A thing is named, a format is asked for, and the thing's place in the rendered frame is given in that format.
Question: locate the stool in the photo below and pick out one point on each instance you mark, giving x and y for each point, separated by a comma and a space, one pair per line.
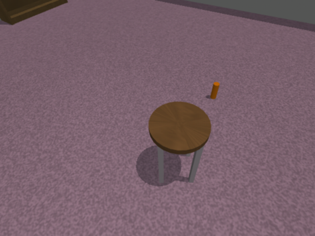
179, 128

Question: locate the bookshelf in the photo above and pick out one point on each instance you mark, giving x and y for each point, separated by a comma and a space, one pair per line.
14, 11

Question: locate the can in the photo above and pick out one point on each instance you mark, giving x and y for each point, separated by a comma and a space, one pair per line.
214, 90

